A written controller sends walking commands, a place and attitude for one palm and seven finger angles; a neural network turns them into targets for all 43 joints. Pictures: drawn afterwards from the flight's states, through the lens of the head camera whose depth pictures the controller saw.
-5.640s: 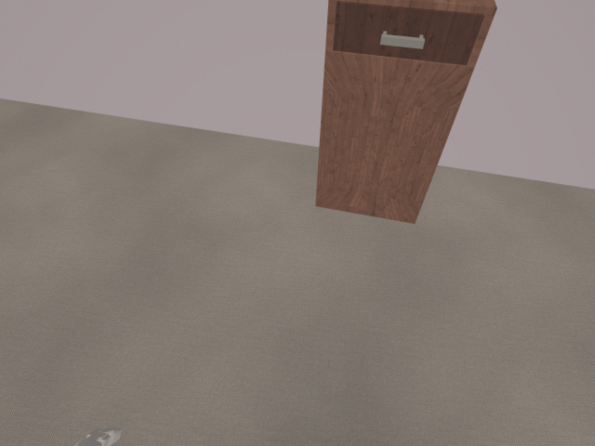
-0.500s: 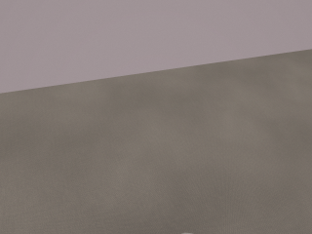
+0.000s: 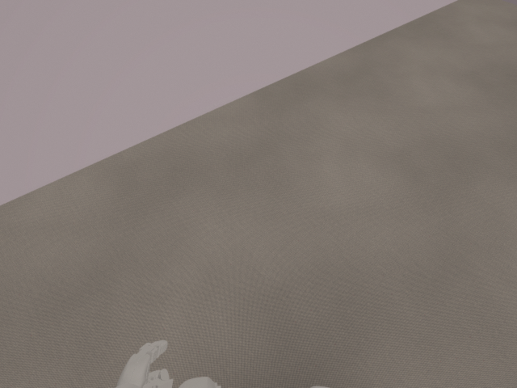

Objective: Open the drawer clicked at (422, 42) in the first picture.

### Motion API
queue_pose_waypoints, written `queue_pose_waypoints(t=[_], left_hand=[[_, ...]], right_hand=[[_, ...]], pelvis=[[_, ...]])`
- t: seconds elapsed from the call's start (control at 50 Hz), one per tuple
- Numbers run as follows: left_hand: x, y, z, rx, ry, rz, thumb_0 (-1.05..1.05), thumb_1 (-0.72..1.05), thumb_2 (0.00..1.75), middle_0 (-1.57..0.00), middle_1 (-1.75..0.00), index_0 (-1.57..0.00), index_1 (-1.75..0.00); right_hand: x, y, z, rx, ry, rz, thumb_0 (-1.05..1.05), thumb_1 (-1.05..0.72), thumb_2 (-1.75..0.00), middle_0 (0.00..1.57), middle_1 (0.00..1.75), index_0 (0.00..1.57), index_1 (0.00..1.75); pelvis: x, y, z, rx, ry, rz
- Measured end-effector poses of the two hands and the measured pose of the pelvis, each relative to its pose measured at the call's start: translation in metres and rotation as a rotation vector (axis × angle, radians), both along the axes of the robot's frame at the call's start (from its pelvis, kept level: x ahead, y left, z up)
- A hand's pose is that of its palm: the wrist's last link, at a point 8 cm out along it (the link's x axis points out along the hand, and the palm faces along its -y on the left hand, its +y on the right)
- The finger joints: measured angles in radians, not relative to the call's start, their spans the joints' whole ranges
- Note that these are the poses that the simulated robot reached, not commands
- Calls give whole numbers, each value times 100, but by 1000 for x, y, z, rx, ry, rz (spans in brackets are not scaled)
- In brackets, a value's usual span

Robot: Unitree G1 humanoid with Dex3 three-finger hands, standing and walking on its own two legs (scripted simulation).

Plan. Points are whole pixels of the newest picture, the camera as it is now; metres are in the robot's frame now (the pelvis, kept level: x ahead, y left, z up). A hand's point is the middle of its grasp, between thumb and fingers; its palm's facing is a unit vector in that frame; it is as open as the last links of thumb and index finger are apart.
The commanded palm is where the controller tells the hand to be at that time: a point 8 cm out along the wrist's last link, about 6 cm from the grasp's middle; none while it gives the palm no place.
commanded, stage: turn to face it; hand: left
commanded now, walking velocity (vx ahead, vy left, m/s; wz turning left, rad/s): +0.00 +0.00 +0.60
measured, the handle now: out of the picture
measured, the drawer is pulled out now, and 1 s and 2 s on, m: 0.00 0.00 0.00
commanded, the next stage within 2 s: none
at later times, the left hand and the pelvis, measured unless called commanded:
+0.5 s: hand out of the picture +0.03 +0.27 -0.16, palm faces +0.31 -0.91 -0.26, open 7.4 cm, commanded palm none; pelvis +0.02 +0.04 +0.01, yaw +16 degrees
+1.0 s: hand out of the picture -0.03 +0.16 -0.13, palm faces +0.56 -0.78 -0.26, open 7.4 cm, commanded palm none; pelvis +0.02 -0.04 +0.01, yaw +36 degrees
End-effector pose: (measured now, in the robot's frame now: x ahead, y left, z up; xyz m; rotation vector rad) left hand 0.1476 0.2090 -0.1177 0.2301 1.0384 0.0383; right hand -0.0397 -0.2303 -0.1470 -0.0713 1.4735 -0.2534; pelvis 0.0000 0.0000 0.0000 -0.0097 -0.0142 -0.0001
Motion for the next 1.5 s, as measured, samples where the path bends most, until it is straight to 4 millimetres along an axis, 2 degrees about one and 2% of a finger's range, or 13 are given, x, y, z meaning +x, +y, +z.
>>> queue_pose_waypoints(t=[0.12, 0.24, 0.36, 0.48, 0.6, 0.74, 0.82, 0.94, 1.06, 1.2, 1.26, 1.36, 1.5], left_hand=[[-15, 6, -6, -58, 17, 98, 1, 90, 89, -21, -30, -20, -30], [-56, 49, -35, -85, 72, 263, 1, 90, 89, -21, -30, -20, -30], [-109, 89, -29, -24, 202, 361, 1, 91, 89, -20, -30, -20, -30], [-141, 105, -10, 22, 228, 445, 1, 91, 90, -20, -30, -19, -29], [-145, 95, 0, 45, 185, 499, 1, 91, 90, -20, -30, -19, -29], [-136, 53, 9, 64, 66, 546, 1, 91, 90, -20, -30, -19, -30], [-153, 23, 17, 66, 56, 593, 1, 91, 89, -20, -30, -20, -30], [-187, -7, 20, 39, 101, 678, 1, 90, 89, -21, -30, -20, -30], [-234, -20, 10, 4, 158, 785, 1, 90, 89, -21, -30, -20, -30], [-312, -13, -21, -40, 250, 934, 1, 90, 89, -21, -30, -20, -30], [-333, -7, -21, -41, 294, 975, 1, 91, 89, -20, -30, -20, -30], [-334, 4, -8, -23, 240, 1016, 1, 91, 90, -20, -30, -20, -30], [-304, 11, 8, 26, 131, 1047, 1, 91, 90, -20, -30, -19, -30]], right_hand=[[66, 16, 8, 14, -105, 109, 0, -91, -90, 20, 30, 20, 30], [122, 27, 13, -51, -170, 247, 0, -92, -90, 20, 30, 20, 30], [152, 36, 32, -85, -207, 328, 0, -91, -90, 20, 30, 20, 30], [176, 40, 41, -72, -218, 403, 0, -90, -90, 20, 30, 20, 30], [198, 31, 38, -45, -235, 465, 0, -90, -90, 20, 30, 20, 30], [225, 4, 17, 1, -254, 533, 0, -90, -90, 20, 30, 20, 30], [242, -5, 14, 18, -255, 584, 0, -90, -90, 20, 30, 20, 30], [259, -2, 22, 37, -246, 671, 0, -90, -90, 20, 30, 20, 30], [270, 24, 24, 30, -209, 790, 0, -91, -90, 20, 30, 20, 30], [286, 91, 27, 25, -302, 951, 0, -90, -90, 20, 30, 20, 30], [284, 110, 34, 31, -336, 988, 0, -90, -90, 20, 30, 20, 30], [278, 123, 39, 39, -315, 1032, 0, -90, -90, 20, 30, 20, 30], [280, 120, 26, 72, -260, 1068, 0, -90, -90, 20, 30, 21, 30]], pelvis=[[12, 10, 3, -8, 0, 77], [19, 33, -11, -26, 10, 160], [19, 41, 2, -30, 33, 204], [21, 39, 14, -34, 42, 264], [20, 23, 14, -26, 37, 337], [20, -14, 3, 3, 38, 435], [19, -29, 6, 20, 22, 494], [19, -39, 14, 45, 13, 580], [11, -36, 13, 43, 24, 668], [-9, -15, -4, 14, 36, 760], [-14, -12, -1, 4, 31, 785], [-16, -10, 8, -10, 30, 838], [-7, -18, 9, -3, 37, 920]])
